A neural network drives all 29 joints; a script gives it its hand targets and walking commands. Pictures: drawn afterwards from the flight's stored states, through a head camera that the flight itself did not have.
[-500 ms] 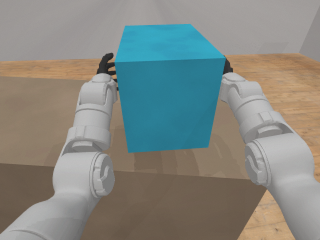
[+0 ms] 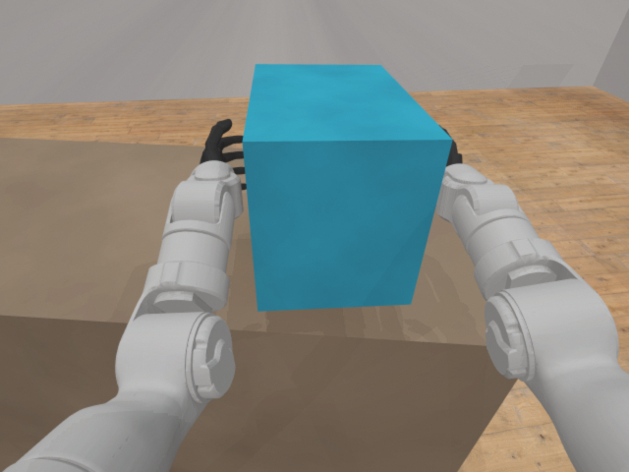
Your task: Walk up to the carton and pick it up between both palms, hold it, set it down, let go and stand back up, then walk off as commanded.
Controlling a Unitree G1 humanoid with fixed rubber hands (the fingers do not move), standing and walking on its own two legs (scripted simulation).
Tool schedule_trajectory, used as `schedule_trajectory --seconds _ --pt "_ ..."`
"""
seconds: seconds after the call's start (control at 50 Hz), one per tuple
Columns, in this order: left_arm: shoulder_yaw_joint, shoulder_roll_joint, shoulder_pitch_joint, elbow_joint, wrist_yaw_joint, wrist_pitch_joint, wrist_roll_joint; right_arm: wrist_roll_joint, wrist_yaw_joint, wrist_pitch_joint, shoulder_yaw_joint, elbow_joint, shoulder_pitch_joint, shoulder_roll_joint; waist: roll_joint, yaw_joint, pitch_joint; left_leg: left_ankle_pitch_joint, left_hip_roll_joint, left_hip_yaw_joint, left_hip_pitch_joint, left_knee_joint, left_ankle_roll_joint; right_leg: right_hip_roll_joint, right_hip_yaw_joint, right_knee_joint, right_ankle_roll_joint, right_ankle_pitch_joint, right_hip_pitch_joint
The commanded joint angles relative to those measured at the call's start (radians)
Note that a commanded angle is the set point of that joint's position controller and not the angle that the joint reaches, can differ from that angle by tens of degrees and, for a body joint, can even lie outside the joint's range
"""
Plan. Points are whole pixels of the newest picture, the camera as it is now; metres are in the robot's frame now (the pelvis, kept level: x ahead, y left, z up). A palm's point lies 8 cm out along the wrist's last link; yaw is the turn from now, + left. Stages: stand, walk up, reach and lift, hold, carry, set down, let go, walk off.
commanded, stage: set down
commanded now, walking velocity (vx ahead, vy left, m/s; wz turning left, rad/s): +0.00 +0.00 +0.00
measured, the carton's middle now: (326, 173) +0.47 +0.02 +0.20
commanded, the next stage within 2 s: none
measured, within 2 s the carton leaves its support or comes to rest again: neither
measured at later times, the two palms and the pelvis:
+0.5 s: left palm (232, 191) +0.41 +0.15 +0.20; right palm (447, 194) +0.43 -0.15 +0.20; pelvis +0.01 +0.00 +0.00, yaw +0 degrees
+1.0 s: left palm (245, 202) +0.42 +0.13 +0.18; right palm (449, 206) +0.44 -0.16 +0.17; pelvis +0.02 +0.00 +0.00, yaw +0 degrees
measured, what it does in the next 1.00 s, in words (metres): stands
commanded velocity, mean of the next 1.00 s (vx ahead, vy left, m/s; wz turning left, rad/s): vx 0.00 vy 0.00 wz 0.00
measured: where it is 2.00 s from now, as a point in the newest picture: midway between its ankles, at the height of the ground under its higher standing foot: outside the picture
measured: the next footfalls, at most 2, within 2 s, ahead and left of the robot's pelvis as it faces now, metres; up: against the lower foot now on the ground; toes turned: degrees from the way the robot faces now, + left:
none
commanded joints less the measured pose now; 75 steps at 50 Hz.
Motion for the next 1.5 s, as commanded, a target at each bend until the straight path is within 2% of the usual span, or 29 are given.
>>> schedule_trajectory --seconds 0.0,0.08,0.14,0.2,0.22,0.28,0.34,0.38,0.4,0.46,0.56,0.6,0.62,0.72,0.8,0.82,0.84,0.98,1.02,1.04,1.06,1.08,1.14,1.16,1.18,1.24,1.26,1.3,1.48 --pt "-0.28 -0.709 -0.796 -0.191 -0.097 -0.111 -0.037 0.04 0.165 -0.126 0.096 -0.379 -1.023 0.578 0.083 0.076 -0.434 0.265 -0.008 0.055 0.386 -0.039 -0.069 0.015 -0.111 -0.069 -0.003 0.128 -0.074" --pt "-0.314 -0.72 -0.815 -0.223 -0.09 -0.128 -0.069 0.03 0.172 -0.149 0.1 -0.438 -1.05 0.576 0.076 0.07 -0.506 0.294 -0.007 0.052 0.397 -0.02 -0.071 0.017 -0.119 -0.063 0.0 0.146 -0.081" --pt "-0.226 -0.68 -0.789 -0.127 -0.092 -0.124 -0.018 -0.004 0.184 -0.14 0.056 -0.334 -1.005 0.553 0.068 0.09 -0.393 0.182 -0.011 0.066 0.335 -0.055 -0.059 0.003 -0.11 -0.077 0.002 0.08 -0.085" --pt "-0.236 -0.691 -0.75 -0.15 -0.092 -0.13 -0.01 -0.001 0.19 -0.151 0.074 -0.366 -0.989 0.55 0.046 0.096 -0.436 0.292 -0.003 0.06 0.376 -0.039 -0.059 0.015 -0.112 -0.065 0.011 0.166 -0.071" --pt "-0.265 -0.703 -0.76 -0.196 -0.088 -0.138 -0.021 0.031 0.194 -0.159 0.096 -0.402 -1.0 0.558 0.077 0.103 -0.461 0.319 -0.006 0.061 0.387 -0.026 -0.071 0.012 -0.116 -0.056 0.016 0.178 -0.075" --pt "-0.244 -0.699 -0.73 -0.147 -0.095 -0.144 -0.008 -0.012 0.187 -0.162 0.073 -0.349 -0.955 0.555 0.035 0.09 -0.398 0.279 -0.006 0.059 0.365 -0.035 -0.053 0.008 -0.111 -0.067 0.013 0.193 -0.061" --pt "-0.231 -0.705 -0.69 -0.155 -0.091 -0.143 0.005 -0.003 0.198 -0.165 0.093 -0.386 -0.952 0.54 0.049 0.118 -0.42 0.346 0.001 0.059 0.377 -0.028 -0.062 0.014 -0.111 -0.061 0.015 0.211 -0.074" --pt "-0.25 -0.707 -0.715 -0.144 -0.086 -0.15 -0.002 -0.019 0.196 -0.178 0.059 -0.373 -0.95 0.527 0.082 0.089 -0.434 0.337 -0.003 0.059 0.387 -0.021 -0.07 0.009 -0.111 -0.062 0.006 0.222 -0.083" --pt "-0.258 -0.715 -0.707 -0.141 -0.088 -0.15 -0.005 -0.022 0.197 -0.18 0.065 -0.369 -0.955 0.525 0.048 0.09 -0.455 0.355 0.007 0.049 0.404 -0.02 -0.07 0.017 -0.121 -0.064 0.007 0.213 -0.084" --pt "-0.302 -0.741 -0.709 -0.258 -0.077 -0.164 -0.02 0.01 0.199 -0.197 0.121 -0.455 -0.957 0.555 0.059 0.113 -0.552 0.47 0.011 0.052 0.471 0.012 -0.077 0.025 -0.125 -0.055 0.005 0.281 -0.087" --pt "-0.341 -0.757 -0.725 -0.298 -0.068 -0.186 -0.041 0.005 0.201 -0.217 0.145 -0.469 -0.92 0.577 0.044 0.115 -0.559 0.51 0.018 0.057 0.462 0.022 -0.078 0.02 -0.123 -0.056 0.005 0.318 -0.096" --pt "-0.355 -0.751 -0.724 -0.282 -0.059 -0.183 -0.038 0.004 0.205 -0.215 0.132 -0.462 -0.929 0.563 0.058 0.111 -0.554 0.495 0.021 0.056 0.445 0.03 -0.081 0.015 -0.114 -0.069 -0.005 0.304 -0.11" --pt "-0.315 -0.732 -0.712 -0.253 -0.057 -0.181 -0.034 -0.005 0.209 -0.218 0.13 -0.464 -0.954 0.559 0.035 0.142 -0.563 0.511 0.021 0.062 0.445 0.03 -0.075 0.023 -0.113 -0.085 -0.018 0.296 -0.122" --pt "-0.259 -0.71 -0.674 -0.123 -0.059 -0.191 -0.016 -0.053 0.213 -0.216 0.089 -0.395 -0.927 0.527 -0.011 0.129 -0.442 0.331 0.018 0.065 0.368 -0.023 -0.055 0.012 -0.114 -0.08 0.006 0.228 -0.109" --pt "-0.256 -0.707 -0.632 -0.161 -0.061 -0.2 0.001 -0.053 0.211 -0.223 0.105 -0.402 -0.891 0.547 -0.001 0.128 -0.471 0.378 0.011 0.063 0.394 -0.011 -0.05 0.01 -0.11 -0.044 0.025 0.327 -0.095" --pt "-0.275 -0.722 -0.66 -0.213 -0.063 -0.207 -0.014 -0.039 0.215 -0.234 0.126 -0.451 -0.903 0.559 0.002 0.151 -0.543 0.433 0.019 0.07 0.415 0.001 -0.059 0.017 -0.111 -0.048 0.013 0.341 -0.085" --pt "-0.289 -0.728 -0.648 -0.211 -0.057 -0.213 -0.015 -0.037 0.213 -0.236 0.129 -0.444 -0.886 0.56 0.018 0.13 -0.519 0.444 0.011 0.062 0.412 0.012 -0.065 0.014 -0.108 -0.041 0.018 0.372 -0.088" --pt "-0.277 -0.719 -0.607 -0.229 -0.06 -0.216 0.008 -0.025 0.212 -0.244 0.151 -0.439 -0.83 0.56 0.017 0.153 -0.523 0.519 0.015 0.072 0.415 0.031 -0.065 0.012 -0.1 -0.062 -0.007 0.424 -0.069" --pt "-0.312 -0.741 -0.617 -0.256 -0.06 -0.227 -0.008 -0.031 0.207 -0.253 0.154 -0.443 -0.814 0.568 0.006 0.124 -0.552 0.533 0.019 0.061 0.424 0.03 -0.066 0.018 -0.104 -0.054 -0.001 0.457 -0.067" --pt "-0.305 -0.738 -0.602 -0.273 -0.055 -0.24 -0.017 -0.016 0.207 -0.263 0.192 -0.513 -0.873 0.592 -0.011 0.161 -0.578 0.529 0.013 0.063 0.414 0.03 -0.064 0.013 -0.095 -0.039 0.011 0.493 -0.044" --pt "-0.313 -0.746 -0.598 -0.272 -0.055 -0.232 0.001 -0.026 0.206 -0.256 0.172 -0.466 -0.827 0.575 0.007 0.13 -0.539 0.548 0.015 0.062 0.431 0.038 -0.066 0.019 -0.103 -0.039 0.009 0.485 -0.073" --pt "-0.294 -0.723 -0.588 -0.244 -0.055 -0.231 -0.009 -0.016 0.207 -0.259 0.183 -0.485 -0.849 0.572 -0.003 0.156 -0.555 0.556 0.015 0.065 0.408 0.038 -0.068 0.012 -0.091 -0.065 -0.007 0.49 -0.051" --pt "-0.29 -0.721 -0.605 -0.256 -0.055 -0.233 0.001 -0.021 0.214 -0.266 0.16 -0.462 -0.825 0.549 0.01 0.147 -0.541 0.539 0.019 0.064 0.427 0.031 -0.07 0.017 -0.099 -0.07 -0.019 0.448 -0.081" --pt "-0.292 -0.73 -0.578 -0.232 -0.057 -0.237 0.01 -0.039 0.216 -0.269 0.17 -0.472 -0.837 0.563 -0.01 0.166 -0.528 0.506 0.025 0.065 0.399 0.026 -0.062 0.012 -0.097 -0.075 -0.012 0.419 -0.073" --pt "-0.299 -0.736 -0.592 -0.239 -0.057 -0.237 0.012 -0.052 0.213 -0.271 0.135 -0.445 -0.809 0.556 0.009 0.13 -0.531 0.501 0.021 0.063 0.42 0.026 -0.064 0.014 -0.103 -0.07 -0.017 0.413 -0.095" --pt "-0.32 -0.741 -0.596 -0.274 -0.056 -0.257 -0.013 -0.032 0.217 -0.276 0.186 -0.513 -0.832 0.594 0.002 0.162 -0.58 0.515 0.011 0.066 0.386 0.032 -0.06 0.01 -0.081 -0.046 -0.01 0.496 -0.053" --pt "-0.299 -0.724 -0.582 -0.226 -0.058 -0.253 0.007 -0.038 0.215 -0.271 0.164 -0.449 -0.818 0.587 -0.006 0.149 -0.517 0.478 0.013 0.064 0.364 0.023 -0.061 0.007 -0.084 -0.047 -0.004 0.469 -0.051" --pt "-0.252 -0.704 -0.568 -0.187 -0.061 -0.255 0.025 -0.063 0.22 -0.276 0.159 -0.452 -0.844 0.572 -0.025 0.175 -0.476 0.42 0.016 0.07 0.354 -0.003 -0.052 0.009 -0.087 -0.066 0.002 0.399 -0.052" --pt "-0.258 -0.723 -0.531 -0.22 -0.07 -0.269 0.048 -0.093 0.226 -0.293 0.131 -0.4 -0.733 0.546 -0.004 0.141 -0.469 0.492 0.022 0.077 0.417 0.004 -0.058 0.016 -0.112 -0.045 0.008 0.453 -0.095"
